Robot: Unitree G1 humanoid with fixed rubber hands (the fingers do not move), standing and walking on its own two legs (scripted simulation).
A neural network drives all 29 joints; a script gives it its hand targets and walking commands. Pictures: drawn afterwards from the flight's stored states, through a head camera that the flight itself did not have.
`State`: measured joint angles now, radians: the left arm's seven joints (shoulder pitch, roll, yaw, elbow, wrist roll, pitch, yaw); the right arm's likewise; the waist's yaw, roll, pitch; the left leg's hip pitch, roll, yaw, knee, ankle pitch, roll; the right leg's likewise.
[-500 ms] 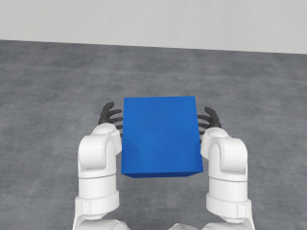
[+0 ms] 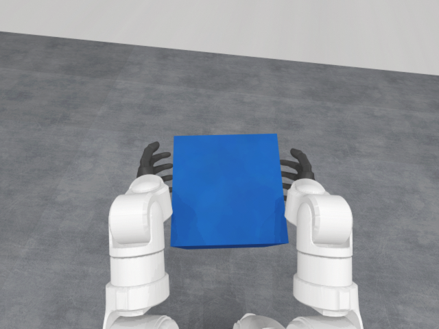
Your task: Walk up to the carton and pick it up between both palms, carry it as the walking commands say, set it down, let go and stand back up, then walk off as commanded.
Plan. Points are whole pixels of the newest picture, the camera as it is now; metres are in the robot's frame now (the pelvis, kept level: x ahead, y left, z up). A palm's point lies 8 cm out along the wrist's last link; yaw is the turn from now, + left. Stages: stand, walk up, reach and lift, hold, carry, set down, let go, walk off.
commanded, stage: carry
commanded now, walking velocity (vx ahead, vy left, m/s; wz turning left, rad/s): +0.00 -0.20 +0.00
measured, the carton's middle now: (225, 199) +0.35 -0.01 +0.01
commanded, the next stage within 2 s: none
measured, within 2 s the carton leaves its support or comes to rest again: neither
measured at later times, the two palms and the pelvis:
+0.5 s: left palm (178, 204) +0.29 +0.07 +0.10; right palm (337, 202) +0.29 -0.18 +0.10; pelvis -0.03 -0.06 +0.01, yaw +0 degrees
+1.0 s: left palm (219, 215) +0.27 +0.01 +0.10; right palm (378, 211) +0.27 -0.24 +0.10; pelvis -0.05 -0.13 +0.00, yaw +0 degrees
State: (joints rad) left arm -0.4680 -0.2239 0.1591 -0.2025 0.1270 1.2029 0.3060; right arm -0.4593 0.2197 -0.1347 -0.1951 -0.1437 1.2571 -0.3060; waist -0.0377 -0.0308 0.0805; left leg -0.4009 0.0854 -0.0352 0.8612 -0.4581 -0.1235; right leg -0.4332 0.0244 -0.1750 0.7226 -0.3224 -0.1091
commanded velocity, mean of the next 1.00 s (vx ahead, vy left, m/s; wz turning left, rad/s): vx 0.00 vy -0.20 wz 0.00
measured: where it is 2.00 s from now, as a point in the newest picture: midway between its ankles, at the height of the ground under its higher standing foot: outside the picture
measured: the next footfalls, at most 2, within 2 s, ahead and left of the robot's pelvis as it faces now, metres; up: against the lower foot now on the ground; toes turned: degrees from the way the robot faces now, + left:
left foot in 0.04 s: +0.03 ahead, +0.16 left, +0.00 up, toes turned +1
left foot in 0.44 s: -0.01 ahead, +0.12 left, +0.00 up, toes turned +2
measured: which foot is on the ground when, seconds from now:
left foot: up 0.00-0.02, down 0.04-0.16, up 0.18-0.42, down 0.44-0.60, up 0.62-0.80, down 0.82-1.00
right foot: down 0.00-0.44, up 0.46-0.58, down 0.60-1.00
